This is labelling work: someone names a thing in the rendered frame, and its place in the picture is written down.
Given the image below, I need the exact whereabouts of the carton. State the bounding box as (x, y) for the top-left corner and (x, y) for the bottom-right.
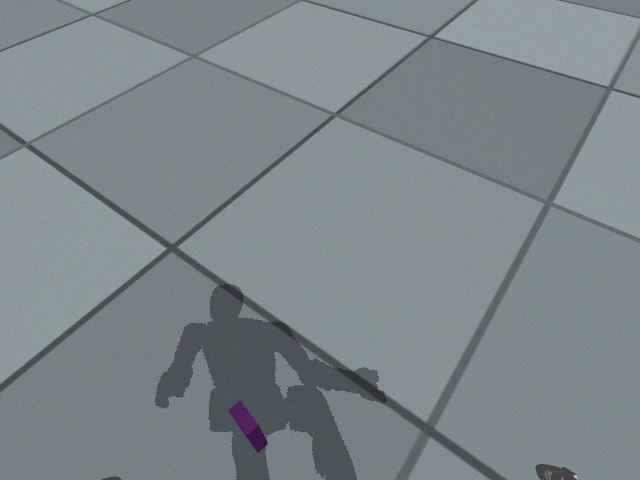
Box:
(228, 401), (268, 453)

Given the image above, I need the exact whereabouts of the right robot hand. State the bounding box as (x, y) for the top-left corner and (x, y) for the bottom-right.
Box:
(536, 464), (578, 480)

